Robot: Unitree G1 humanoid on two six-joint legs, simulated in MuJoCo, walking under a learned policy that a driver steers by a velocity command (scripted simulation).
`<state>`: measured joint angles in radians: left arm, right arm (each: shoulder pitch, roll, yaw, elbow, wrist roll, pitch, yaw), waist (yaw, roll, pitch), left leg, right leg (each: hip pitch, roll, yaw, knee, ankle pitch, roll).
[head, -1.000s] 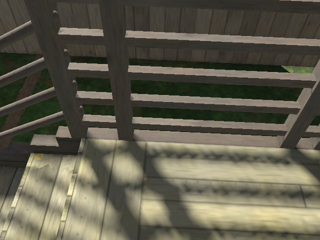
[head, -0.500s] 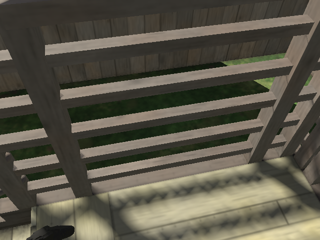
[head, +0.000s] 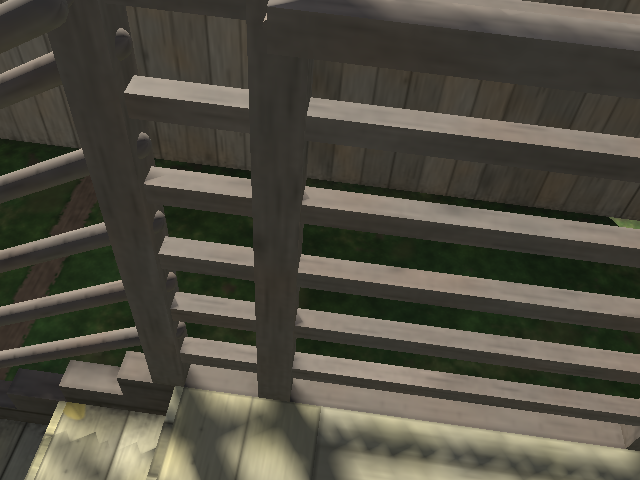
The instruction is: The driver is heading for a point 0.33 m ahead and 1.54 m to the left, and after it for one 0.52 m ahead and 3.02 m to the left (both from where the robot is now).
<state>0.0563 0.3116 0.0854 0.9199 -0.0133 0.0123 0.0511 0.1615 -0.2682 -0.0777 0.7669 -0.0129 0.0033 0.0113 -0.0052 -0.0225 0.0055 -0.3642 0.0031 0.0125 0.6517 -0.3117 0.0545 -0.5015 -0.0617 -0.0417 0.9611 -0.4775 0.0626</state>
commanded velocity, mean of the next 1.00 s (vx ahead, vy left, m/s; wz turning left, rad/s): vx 0.01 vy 0.00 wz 0.58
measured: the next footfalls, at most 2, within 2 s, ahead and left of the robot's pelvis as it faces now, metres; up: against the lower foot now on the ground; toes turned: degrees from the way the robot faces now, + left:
right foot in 0.42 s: +0.05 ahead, -0.12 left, +0.00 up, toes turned +19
left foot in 0.80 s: -0.05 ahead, +0.14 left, +0.00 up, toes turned +29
